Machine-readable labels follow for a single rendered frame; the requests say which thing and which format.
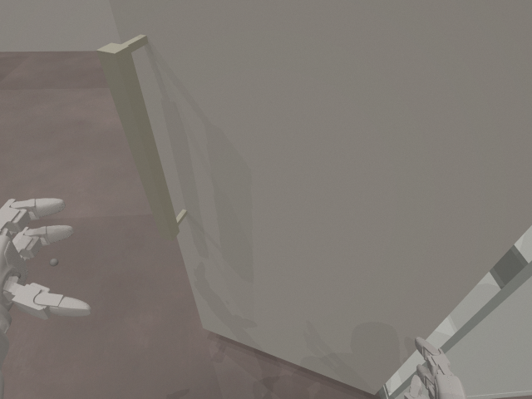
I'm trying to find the fridge door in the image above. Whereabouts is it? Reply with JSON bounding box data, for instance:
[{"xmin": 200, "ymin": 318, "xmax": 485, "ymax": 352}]
[{"xmin": 109, "ymin": 0, "xmax": 532, "ymax": 395}]

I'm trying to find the robot left hand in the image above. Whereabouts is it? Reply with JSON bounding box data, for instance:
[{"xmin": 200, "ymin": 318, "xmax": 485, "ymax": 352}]
[{"xmin": 0, "ymin": 198, "xmax": 91, "ymax": 320}]

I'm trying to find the handle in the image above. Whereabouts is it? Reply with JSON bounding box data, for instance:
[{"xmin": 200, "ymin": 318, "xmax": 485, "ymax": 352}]
[{"xmin": 96, "ymin": 35, "xmax": 188, "ymax": 242}]

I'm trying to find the robot right hand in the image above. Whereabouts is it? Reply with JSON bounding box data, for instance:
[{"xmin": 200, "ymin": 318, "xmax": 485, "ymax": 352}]
[{"xmin": 404, "ymin": 337, "xmax": 467, "ymax": 399}]

